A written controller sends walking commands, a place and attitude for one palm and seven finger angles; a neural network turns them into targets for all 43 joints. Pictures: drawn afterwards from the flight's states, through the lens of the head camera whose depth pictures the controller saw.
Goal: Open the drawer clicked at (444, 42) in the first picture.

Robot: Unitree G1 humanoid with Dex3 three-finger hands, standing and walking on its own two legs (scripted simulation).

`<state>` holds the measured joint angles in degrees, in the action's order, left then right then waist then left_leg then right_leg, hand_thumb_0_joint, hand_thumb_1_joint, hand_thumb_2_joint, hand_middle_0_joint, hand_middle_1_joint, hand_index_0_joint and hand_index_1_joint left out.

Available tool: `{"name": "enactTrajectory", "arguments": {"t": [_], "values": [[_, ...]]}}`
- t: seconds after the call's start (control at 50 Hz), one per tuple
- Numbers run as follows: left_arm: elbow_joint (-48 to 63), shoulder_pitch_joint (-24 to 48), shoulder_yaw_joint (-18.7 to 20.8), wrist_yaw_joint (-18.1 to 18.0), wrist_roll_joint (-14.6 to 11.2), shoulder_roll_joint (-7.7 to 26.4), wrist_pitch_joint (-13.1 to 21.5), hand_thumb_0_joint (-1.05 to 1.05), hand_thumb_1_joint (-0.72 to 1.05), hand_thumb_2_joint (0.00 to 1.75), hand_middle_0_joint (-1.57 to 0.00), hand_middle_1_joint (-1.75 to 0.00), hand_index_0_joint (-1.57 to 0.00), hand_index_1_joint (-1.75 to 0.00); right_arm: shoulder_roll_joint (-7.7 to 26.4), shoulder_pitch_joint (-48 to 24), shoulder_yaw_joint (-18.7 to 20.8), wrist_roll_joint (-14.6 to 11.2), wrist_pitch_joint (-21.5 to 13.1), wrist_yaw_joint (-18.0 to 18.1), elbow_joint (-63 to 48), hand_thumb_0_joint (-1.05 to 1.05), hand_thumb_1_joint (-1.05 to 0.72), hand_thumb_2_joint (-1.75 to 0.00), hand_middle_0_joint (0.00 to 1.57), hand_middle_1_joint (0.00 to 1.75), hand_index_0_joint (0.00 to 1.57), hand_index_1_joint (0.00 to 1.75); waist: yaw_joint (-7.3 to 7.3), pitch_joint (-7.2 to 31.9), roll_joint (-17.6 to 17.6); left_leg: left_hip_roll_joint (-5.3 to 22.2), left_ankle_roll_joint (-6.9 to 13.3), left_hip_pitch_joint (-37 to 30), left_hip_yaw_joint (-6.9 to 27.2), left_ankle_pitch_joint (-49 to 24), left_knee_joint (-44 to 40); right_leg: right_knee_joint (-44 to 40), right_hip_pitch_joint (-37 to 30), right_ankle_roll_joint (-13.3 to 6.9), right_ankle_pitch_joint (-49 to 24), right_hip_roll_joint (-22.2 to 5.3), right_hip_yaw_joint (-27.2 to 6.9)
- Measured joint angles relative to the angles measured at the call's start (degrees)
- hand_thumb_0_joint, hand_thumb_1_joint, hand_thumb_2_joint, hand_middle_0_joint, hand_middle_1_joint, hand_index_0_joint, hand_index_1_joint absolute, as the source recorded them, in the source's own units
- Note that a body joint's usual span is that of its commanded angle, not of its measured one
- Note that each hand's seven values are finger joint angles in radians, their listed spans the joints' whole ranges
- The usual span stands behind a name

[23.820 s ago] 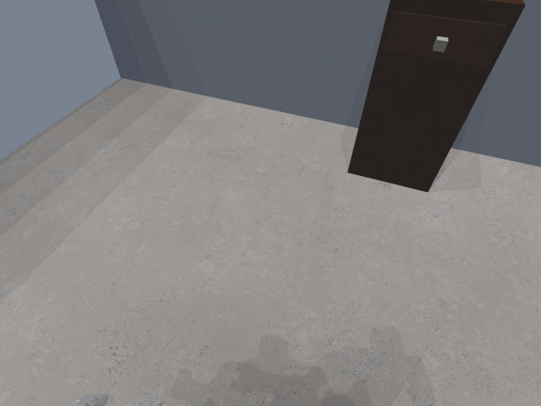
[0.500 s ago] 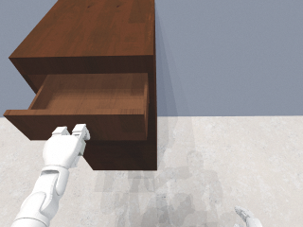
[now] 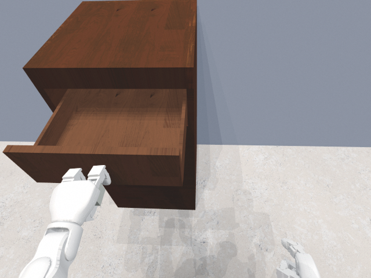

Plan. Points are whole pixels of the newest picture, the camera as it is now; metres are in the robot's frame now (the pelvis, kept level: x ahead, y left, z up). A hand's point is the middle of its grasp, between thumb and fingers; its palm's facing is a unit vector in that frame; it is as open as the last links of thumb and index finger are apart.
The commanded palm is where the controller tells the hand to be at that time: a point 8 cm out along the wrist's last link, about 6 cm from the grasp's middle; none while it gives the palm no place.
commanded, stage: pull the drawer open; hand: left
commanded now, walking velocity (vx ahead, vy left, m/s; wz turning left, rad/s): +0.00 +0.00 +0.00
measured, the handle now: (94, 185) +0.30 +0.24 +0.02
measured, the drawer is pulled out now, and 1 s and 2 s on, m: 0.21 0.30 0.30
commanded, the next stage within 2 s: open the thumb to release the handle in 0.96 s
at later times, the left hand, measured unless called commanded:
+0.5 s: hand (79, 234) +0.20 +0.24 +0.00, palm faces -0.02 -0.07 -1.00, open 7.5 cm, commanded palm +0.16 +0.25 +0.06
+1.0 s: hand (74, 250) +0.17 +0.24 +0.00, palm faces -0.02 -0.07 -1.00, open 7.5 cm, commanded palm +0.13 +0.25 +0.06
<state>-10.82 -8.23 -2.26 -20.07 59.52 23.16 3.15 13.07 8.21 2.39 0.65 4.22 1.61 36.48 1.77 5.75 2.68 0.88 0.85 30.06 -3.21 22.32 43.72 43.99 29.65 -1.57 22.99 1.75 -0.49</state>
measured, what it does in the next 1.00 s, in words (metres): stands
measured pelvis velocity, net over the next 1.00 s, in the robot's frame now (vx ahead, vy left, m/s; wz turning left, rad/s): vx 0.00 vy -0.01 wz -0.02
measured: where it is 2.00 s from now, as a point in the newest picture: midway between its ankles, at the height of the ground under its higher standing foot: outside the picture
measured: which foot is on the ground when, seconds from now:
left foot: down 0.00-1.00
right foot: down 0.00-1.00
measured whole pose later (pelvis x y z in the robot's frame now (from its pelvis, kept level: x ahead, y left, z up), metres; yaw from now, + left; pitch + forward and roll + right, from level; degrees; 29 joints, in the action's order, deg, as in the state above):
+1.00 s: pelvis +0.00 -0.01 -0.02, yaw -1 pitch +10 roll +1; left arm 10.2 -35.6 1.4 -24.7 57.5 24.3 3.7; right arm 13.1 7.9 1.1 2.3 5.7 -1.8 31.7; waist 2.0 7.3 2.3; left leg 1.7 0.3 34.5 -4.0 26.4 50.9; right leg 51.9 34.8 -2.2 27.0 2.6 -1.3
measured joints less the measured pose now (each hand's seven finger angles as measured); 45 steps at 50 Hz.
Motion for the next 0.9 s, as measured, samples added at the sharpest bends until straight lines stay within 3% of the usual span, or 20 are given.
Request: {"name": "enactTrajectory", "arguments": {"t": [0.72, 0.9], "values": [[19.26, -24.79, 2.24, -3.73, -0.65, 0.84, 1.32, 0.08, 0.48, 0.67, -0.42, -1.35, -0.32, -1.33, -0.61, -1.5, -1.09, 1.57, 0.68, -3.05, -3.78, 0.01, -0.91, -0.9, 0.2, 0.3, 0.21, 0.3, 1.48, 0.96, -0.42, 0.43, -0.34, 2.54, -0.34, 3.15, 5.24, 5.61, 2.92, -0.33, 3.14, 0.4, -0.36], [20.57, -26.71, 3.47, -4.24, -1.66, 0.93, 0.69, 0.08, 0.49, 0.67, -0.42, -1.35, -0.32, -1.33, -0.49, -0.93, -1.55, 1.49, 1.3, -3.44, -4.84, 0.01, -0.91, -0.9, 0.2, 0.3, 0.21, 0.3, 0.41, 1.41, -0.4, 0.86, -0.52, 3.82, -0.77, 3.91, 6.81, 7.38, 4.53, -0.53, 3.77, 0.81, -0.78]]}}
